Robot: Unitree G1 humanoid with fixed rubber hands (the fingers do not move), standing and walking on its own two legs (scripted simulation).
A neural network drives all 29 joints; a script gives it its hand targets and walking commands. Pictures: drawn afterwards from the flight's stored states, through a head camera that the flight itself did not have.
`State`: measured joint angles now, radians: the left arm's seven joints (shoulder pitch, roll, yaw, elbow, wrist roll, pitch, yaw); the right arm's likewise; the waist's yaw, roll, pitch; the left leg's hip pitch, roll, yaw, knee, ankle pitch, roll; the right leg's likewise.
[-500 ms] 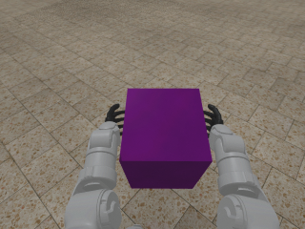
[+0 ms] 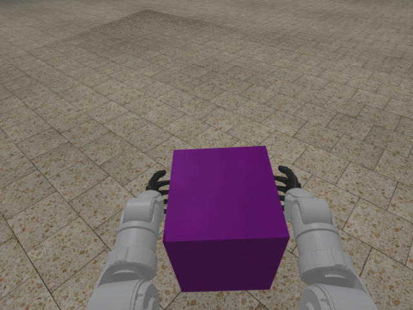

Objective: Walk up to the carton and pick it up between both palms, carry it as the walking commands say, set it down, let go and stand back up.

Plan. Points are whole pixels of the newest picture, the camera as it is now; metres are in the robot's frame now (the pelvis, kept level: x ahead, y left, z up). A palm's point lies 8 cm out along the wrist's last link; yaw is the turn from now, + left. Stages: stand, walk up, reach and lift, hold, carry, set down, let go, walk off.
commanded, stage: reach and lift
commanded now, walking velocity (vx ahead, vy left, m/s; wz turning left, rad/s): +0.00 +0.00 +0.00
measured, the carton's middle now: (222, 221) +0.33 -0.01 +0.00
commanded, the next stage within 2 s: hold in 0.66 s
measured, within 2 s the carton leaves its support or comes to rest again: neither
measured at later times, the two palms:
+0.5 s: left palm (151, 204) +0.34 +0.14 +0.05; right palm (290, 199) +0.33 -0.15 +0.07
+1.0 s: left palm (149, 208) +0.32 +0.15 +0.06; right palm (291, 204) +0.32 -0.14 +0.07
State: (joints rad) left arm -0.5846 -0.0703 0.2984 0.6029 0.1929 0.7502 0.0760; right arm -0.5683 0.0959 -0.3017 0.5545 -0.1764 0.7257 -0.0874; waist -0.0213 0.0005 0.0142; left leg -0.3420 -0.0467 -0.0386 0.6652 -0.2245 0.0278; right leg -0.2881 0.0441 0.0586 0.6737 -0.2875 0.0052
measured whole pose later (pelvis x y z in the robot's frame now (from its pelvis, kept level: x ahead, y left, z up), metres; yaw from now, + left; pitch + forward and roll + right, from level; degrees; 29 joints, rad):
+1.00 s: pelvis +0.00 +0.00 +0.00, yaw +0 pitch -7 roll -1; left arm -0.52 -0.08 0.28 0.56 0.18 0.74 0.08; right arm -0.51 0.11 -0.28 0.53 -0.18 0.71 -0.09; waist -0.01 0.00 0.00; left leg -0.32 -0.05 -0.04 0.67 -0.22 0.03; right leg -0.26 0.04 0.06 0.67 -0.29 0.01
